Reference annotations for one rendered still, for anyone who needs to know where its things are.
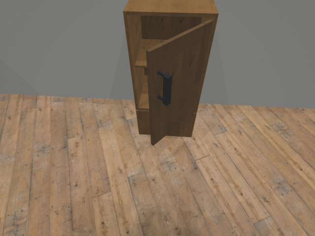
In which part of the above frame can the handle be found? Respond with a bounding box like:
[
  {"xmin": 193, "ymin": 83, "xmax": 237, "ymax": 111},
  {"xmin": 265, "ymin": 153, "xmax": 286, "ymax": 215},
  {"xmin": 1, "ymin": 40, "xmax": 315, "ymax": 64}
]
[{"xmin": 157, "ymin": 70, "xmax": 172, "ymax": 106}]

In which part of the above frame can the cupboard door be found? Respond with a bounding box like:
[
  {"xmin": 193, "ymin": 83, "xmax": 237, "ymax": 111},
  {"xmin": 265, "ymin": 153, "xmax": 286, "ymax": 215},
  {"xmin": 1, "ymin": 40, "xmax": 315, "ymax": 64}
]
[{"xmin": 146, "ymin": 20, "xmax": 213, "ymax": 146}]

